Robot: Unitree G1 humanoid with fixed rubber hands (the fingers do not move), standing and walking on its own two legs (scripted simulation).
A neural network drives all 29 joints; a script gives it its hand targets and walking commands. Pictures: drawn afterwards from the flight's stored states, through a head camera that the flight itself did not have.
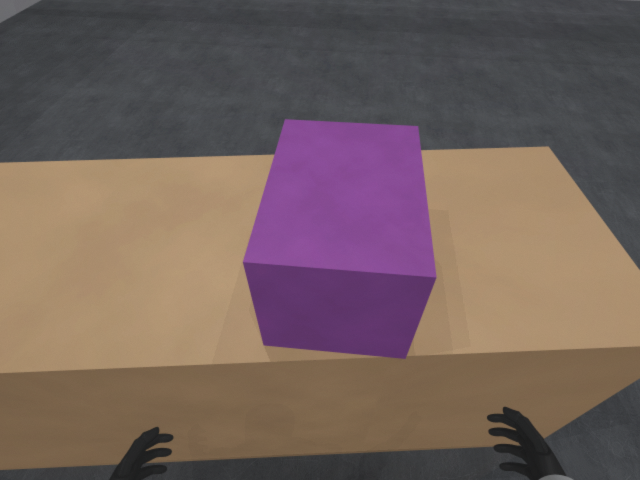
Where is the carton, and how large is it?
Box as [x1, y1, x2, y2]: [243, 119, 436, 358]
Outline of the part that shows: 285,119 243,260 263,344 405,358 436,277 417,126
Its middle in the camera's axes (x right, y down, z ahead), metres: +0.04 -0.01 +0.65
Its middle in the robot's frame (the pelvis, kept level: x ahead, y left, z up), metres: +0.50 -0.03 -0.01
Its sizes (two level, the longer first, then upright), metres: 0.319 0.231 0.223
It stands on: a pedestal, 0.63 m high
